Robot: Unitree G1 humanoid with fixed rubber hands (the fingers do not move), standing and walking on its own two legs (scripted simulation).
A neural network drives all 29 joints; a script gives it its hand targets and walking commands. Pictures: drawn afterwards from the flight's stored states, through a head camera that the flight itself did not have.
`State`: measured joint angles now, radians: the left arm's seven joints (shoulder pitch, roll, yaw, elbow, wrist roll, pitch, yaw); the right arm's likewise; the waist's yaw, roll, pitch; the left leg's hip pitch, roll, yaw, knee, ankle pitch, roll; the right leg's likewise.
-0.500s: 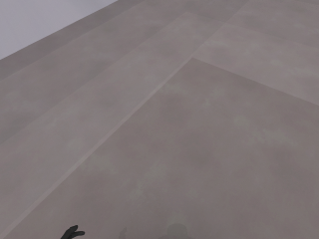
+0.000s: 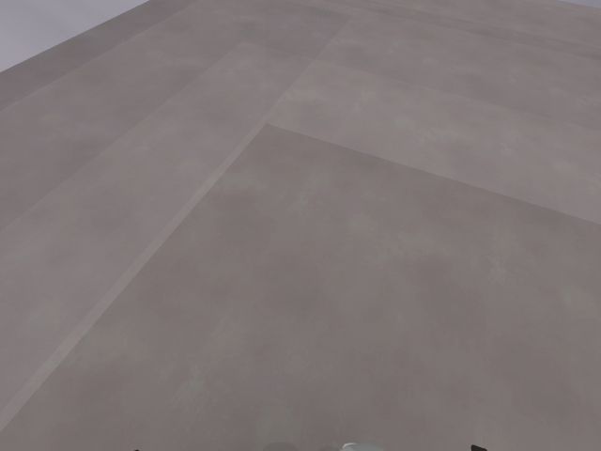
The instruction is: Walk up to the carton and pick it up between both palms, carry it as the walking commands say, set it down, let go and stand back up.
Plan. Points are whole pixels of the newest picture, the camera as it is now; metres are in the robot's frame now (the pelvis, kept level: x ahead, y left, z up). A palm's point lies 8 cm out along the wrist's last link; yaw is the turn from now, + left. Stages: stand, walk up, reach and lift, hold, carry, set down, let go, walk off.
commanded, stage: walk up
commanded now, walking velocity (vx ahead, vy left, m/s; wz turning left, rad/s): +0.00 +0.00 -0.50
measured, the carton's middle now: out of the picture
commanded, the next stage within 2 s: none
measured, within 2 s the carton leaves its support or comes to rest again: neither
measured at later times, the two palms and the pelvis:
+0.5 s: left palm out of the picture +0.10 +0.17 -0.13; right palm out of the picture +0.03 -0.33 -0.12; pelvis -0.02 -0.06 +0.00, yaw -14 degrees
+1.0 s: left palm out of the picture +0.16 +0.09 -0.11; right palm out of the picture -0.14 -0.36 -0.15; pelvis -0.05 -0.10 -0.01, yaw -32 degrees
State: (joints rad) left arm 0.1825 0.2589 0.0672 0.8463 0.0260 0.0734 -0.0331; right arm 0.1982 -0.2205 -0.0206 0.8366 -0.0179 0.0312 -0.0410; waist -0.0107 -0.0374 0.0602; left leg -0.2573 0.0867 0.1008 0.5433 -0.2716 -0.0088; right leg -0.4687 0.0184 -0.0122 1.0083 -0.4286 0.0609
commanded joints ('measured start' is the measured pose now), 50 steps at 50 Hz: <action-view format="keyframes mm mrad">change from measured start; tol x32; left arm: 1 -26 89 14 -89 -9 -11 -9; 50 49 165 39 11 -4 -62 44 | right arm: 1 1 -187 -53 -62 -5 -17 5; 50 -81 -134 -51 -49 -8 -3 34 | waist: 1 -10 281 -23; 7 22 211 -102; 9 97 -345 -127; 26 -14 -77 -110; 29 -63 441 -76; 42 8 297 -59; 46 137 -363 -133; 50 76 -144 -111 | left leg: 1 21 231 -132 -241 205 107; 7 29 189 -18 4 281 60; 11 -396 4 -115 556 -349 -45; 26 13 -70 -67 2 -79 -13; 29 181 385 -513 -320 24 176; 41 128 231 -49 -158 390 104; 46 -376 1 -6 445 -400 -42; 50 -323 26 -55 494 -210 -43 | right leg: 1 37 -36 -47 -111 -19 24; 7 290 -43 -123 -560 157 -23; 10 394 -441 476 -700 600 -270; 24 285 -258 388 -663 482 -252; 33 -57 -16 33 174 -26 -39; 50 423 -284 295 -629 592 -236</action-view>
